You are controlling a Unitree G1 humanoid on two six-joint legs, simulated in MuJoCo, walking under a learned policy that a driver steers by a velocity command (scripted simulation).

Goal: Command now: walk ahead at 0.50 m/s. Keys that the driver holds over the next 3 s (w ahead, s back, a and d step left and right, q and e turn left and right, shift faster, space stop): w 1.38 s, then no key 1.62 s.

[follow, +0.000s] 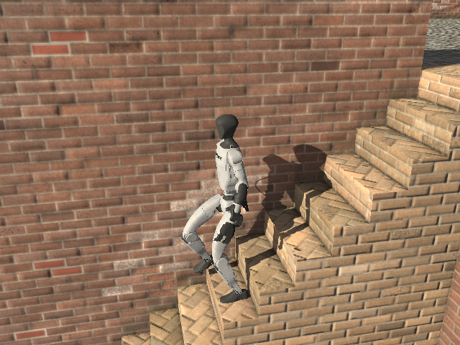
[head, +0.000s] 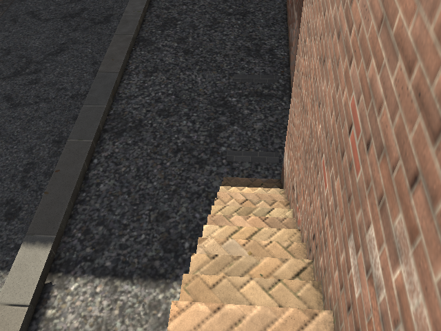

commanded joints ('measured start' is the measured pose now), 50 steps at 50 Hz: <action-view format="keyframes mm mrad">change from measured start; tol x64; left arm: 1 150 54 14 -11 23 8 -25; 50 110 84 31 -53 17 2 -25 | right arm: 1 -146 -167 -21 -115 42 -46 -43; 50 -147 -181 -8 -159 13 -45 -31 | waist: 1 123 117 14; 15 110 -585 27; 50 105 183 31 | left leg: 1 -102 248 -357 -183 321 218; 15 -748 -142 -179 1478 -455 -36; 29 -395 106 -135 64 1134 -68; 35 -200 149 -157 -211 768 -13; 40 804 308 -243 -40 1534 243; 44 263 488 -642 -312 68 338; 50 -79 265 -387 -268 187 201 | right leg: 1 99 -55 21 -233 436 -11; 12 794 -139 -168 -1116 484 -59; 14 1151 -159 -93 -600 1176 39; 33 389 -79 52 -471 -107 -153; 38 231 36 -70 424 -6 -63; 39 -145 215 -65 890 -894 -9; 50 19 -54 -7 -172 443 17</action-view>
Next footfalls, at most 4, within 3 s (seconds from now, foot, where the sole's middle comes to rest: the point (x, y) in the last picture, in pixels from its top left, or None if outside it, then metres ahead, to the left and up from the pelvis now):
0.24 right None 0.20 -0.20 -0.95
0.76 left None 0.49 0.10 -1.15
1.30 right None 0.68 -0.23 -1.36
1.68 left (230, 299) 0.94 -0.01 -1.56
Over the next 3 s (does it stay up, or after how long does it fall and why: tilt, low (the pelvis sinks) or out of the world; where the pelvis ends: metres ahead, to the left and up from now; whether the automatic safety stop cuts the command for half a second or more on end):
stays up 0.93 -0.14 -0.78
